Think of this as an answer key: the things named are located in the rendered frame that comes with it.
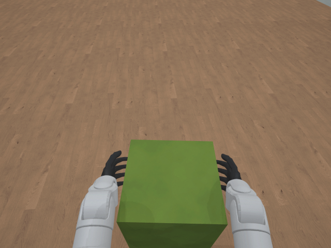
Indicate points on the robot right hand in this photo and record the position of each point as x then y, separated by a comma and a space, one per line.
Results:
231, 170

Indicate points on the carton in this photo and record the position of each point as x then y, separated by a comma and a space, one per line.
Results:
171, 195

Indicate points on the robot left hand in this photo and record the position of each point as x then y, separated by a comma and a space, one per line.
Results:
111, 168

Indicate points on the robot left forearm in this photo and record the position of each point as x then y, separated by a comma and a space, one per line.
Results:
96, 217

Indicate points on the robot right forearm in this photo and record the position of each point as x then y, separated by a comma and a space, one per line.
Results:
249, 223

